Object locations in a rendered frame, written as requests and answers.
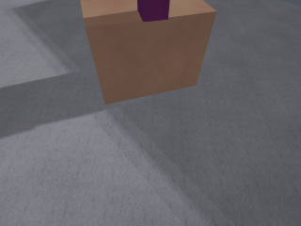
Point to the carton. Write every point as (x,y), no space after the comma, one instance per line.
(153,10)

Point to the pedestal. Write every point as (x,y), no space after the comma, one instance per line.
(135,59)

